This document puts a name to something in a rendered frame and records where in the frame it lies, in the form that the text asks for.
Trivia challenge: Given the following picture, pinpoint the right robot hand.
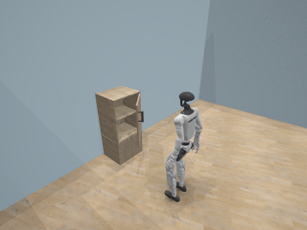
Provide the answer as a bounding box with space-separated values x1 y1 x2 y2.
191 141 200 153

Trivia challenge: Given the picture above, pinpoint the robot left foot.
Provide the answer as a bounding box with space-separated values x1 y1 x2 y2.
164 190 180 202

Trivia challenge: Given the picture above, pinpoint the robot left forearm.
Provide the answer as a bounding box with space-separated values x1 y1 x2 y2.
170 138 182 162

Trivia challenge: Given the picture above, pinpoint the left robot hand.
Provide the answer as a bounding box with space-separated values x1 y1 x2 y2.
165 159 176 173

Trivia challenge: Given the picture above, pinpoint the left robot upper arm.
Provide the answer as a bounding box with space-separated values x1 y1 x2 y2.
174 115 184 144

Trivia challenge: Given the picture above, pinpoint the right robot upper arm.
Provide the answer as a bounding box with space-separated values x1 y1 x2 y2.
192 107 202 130

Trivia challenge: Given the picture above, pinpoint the robot right forearm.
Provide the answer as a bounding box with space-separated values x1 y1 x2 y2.
194 128 202 142

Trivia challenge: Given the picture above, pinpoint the cupboard door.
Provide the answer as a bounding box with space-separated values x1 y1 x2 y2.
135 93 142 147

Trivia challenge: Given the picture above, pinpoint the robot head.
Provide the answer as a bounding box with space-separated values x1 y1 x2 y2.
178 91 195 116

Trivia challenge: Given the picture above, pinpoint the handle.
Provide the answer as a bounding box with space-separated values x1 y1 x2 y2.
138 111 144 123

